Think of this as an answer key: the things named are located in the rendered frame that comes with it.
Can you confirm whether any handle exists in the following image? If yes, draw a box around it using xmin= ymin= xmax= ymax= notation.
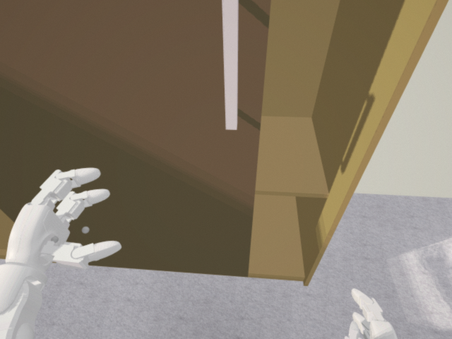
xmin=222 ymin=0 xmax=239 ymax=130

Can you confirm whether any right robot hand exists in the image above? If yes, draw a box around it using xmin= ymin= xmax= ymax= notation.
xmin=345 ymin=288 xmax=398 ymax=339

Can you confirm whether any wardrobe door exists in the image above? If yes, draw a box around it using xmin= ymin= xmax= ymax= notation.
xmin=0 ymin=0 xmax=271 ymax=277
xmin=0 ymin=209 xmax=15 ymax=249

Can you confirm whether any left robot hand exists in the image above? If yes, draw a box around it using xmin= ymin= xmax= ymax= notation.
xmin=5 ymin=168 xmax=121 ymax=273

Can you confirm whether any left robot forearm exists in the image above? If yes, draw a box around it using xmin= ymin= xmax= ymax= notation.
xmin=0 ymin=263 xmax=48 ymax=339

